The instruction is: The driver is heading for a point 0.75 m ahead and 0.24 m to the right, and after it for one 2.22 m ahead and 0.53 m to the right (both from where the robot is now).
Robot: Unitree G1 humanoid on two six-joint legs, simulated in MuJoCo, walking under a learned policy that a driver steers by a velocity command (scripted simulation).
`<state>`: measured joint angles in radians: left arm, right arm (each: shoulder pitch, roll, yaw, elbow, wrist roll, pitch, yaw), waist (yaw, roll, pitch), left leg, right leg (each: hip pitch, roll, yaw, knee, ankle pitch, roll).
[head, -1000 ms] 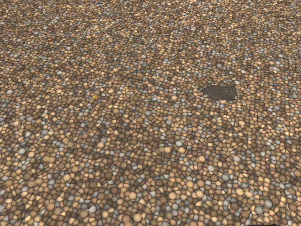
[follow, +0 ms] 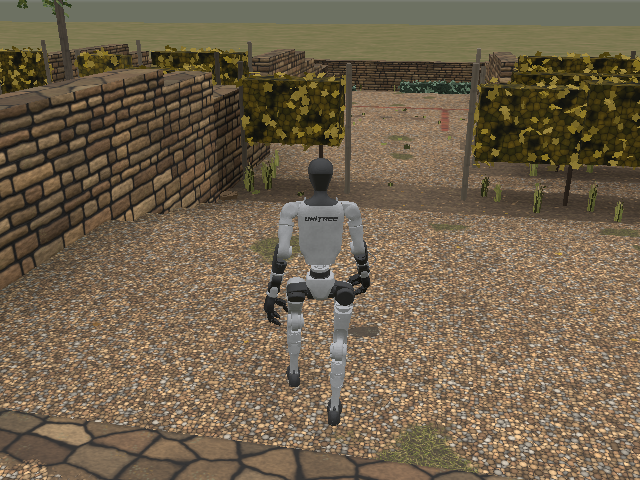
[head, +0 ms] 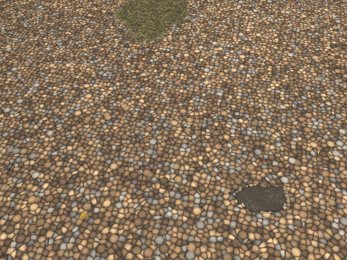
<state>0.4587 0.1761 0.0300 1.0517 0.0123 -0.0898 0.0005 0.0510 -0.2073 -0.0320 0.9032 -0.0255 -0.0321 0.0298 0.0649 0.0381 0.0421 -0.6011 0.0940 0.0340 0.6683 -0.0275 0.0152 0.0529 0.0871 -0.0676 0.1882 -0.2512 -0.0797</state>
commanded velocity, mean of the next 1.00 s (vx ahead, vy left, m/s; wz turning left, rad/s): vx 0.50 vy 0.00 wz -0.50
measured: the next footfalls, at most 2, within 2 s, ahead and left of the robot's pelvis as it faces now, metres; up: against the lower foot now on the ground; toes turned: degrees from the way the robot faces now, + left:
left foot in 0.12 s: +0.24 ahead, +0.12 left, +0.00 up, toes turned +0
right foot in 0.66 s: +0.45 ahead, -0.14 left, +0.00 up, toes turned -27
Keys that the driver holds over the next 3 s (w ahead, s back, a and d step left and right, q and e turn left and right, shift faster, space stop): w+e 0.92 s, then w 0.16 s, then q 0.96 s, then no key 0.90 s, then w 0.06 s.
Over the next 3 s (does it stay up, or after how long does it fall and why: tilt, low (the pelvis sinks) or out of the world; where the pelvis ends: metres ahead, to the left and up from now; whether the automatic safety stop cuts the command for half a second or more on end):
stays up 0.67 -0.22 0.00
